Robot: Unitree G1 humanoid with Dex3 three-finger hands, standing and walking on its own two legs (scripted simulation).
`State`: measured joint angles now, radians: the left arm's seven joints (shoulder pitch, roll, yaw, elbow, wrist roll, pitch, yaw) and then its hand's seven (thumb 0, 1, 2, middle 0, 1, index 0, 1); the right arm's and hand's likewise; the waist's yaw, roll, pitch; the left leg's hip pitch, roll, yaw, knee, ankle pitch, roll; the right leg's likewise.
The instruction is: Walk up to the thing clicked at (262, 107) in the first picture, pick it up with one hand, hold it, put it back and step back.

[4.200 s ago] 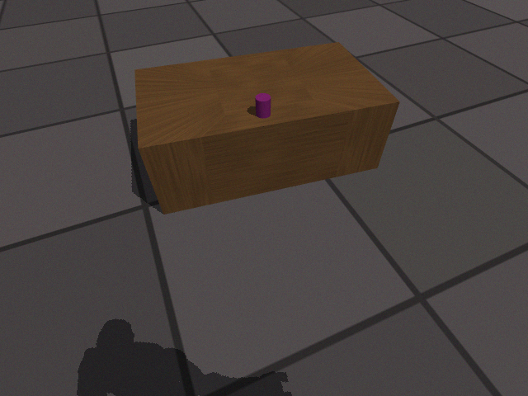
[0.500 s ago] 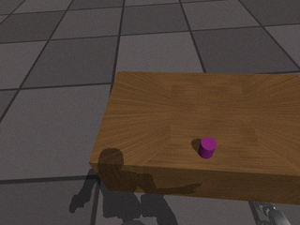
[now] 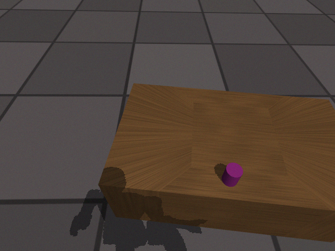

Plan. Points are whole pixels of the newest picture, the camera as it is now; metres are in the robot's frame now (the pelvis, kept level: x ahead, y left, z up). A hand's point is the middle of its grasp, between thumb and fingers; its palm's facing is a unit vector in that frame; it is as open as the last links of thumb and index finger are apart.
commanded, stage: walk up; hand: right
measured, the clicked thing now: (231, 174) +0.46 -0.25 -0.30
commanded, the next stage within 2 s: stand in 1.20 s
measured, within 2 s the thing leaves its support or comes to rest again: neither
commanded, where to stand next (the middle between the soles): +0.07 -0.01 m, yaw -3 degrees
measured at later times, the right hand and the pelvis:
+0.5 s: hand out of the picture +0.09 -0.28 -0.14, palm faces -0.02 +0.93 -0.38, open 7.4 cm; pelvis +0.01 -0.01 +0.02, yaw -1 degrees
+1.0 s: hand out of the picture +0.08 -0.26 -0.13, palm faces +0.00 +0.93 -0.37, open 7.4 cm; pelvis +0.02 +0.00 +0.02, yaw -2 degrees
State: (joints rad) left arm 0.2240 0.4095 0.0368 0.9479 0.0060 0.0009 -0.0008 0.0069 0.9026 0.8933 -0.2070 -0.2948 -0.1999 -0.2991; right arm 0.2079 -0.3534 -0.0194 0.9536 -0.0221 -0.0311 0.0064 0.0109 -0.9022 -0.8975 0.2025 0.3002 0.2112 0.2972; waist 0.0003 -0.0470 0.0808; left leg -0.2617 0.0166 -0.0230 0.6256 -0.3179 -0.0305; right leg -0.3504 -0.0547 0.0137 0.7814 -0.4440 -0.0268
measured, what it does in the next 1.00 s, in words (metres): stands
